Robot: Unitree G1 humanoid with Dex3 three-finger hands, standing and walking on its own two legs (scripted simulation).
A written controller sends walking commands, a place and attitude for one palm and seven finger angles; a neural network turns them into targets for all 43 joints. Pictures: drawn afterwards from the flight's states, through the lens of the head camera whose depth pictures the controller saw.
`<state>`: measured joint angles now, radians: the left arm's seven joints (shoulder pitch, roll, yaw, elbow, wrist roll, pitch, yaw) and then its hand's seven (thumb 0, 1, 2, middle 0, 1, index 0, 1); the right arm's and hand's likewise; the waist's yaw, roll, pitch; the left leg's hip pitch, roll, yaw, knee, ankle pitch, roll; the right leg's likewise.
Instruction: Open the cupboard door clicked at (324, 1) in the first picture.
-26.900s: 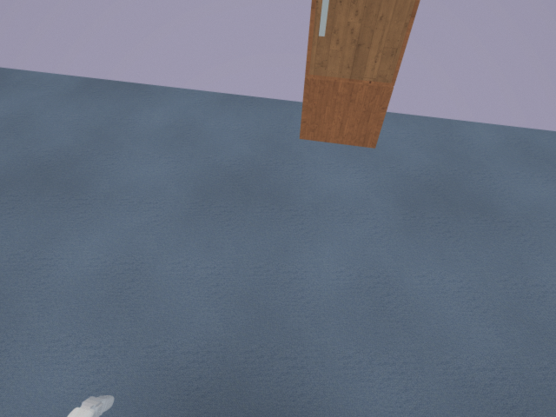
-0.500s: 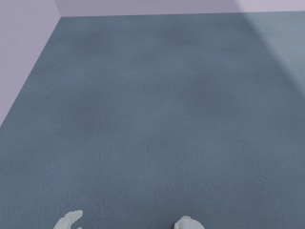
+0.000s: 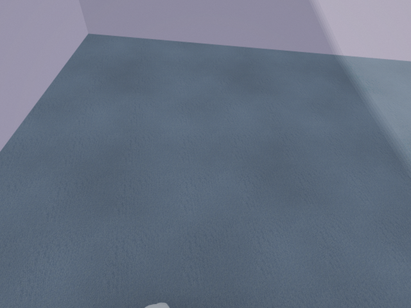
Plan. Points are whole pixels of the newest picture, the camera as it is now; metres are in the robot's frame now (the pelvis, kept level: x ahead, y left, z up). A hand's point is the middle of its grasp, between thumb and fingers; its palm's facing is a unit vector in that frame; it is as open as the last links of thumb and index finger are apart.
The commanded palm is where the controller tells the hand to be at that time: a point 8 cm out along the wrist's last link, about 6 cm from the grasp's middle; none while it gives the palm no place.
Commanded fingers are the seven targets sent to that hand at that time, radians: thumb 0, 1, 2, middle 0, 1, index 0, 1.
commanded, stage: turn to face it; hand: left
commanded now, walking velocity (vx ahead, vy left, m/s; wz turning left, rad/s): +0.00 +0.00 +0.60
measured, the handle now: out of the picture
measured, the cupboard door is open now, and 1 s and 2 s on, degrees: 40 40 40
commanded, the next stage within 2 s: none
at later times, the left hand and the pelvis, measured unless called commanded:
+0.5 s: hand out of the picture +0.05 +0.15 -0.14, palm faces +0.32 -0.91 -0.26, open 7.4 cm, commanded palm none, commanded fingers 0.00 0.90 0.90 -0.20 -0.30 -0.20 -0.30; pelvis +0.05 -0.06 +0.02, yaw +19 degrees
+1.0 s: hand out of the picture +0.03 +0.12 -0.13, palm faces +0.58 -0.75 -0.30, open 7.4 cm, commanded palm none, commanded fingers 0.00 0.90 0.90 -0.20 -0.30 -0.20 -0.30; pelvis +0.10 -0.10 +0.02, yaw +37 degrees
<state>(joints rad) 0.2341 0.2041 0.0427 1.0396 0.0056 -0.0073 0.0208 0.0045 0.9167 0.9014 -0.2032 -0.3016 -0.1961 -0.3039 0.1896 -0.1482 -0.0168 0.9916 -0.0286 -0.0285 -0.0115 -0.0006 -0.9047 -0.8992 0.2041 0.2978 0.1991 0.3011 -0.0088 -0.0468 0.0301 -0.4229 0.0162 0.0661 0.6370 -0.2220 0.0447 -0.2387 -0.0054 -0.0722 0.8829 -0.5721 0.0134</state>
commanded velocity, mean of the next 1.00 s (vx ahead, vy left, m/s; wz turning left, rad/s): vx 0.00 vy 0.00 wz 0.60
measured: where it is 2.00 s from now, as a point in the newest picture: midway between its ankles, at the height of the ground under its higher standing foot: outside the picture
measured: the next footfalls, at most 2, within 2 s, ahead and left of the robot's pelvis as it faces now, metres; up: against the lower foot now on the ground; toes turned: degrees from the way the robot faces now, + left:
right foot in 0.26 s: +0.08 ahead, -0.17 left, +0.00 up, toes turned +8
left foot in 0.58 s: +0.07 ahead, +0.09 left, +0.00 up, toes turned +27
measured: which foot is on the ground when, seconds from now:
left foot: down 0.00-0.26, up 0.28-0.56, down 0.58-0.84, up 0.86-1.00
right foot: up 0.00-0.24, down 0.26-0.58, up 0.60-0.82, down 0.84-1.00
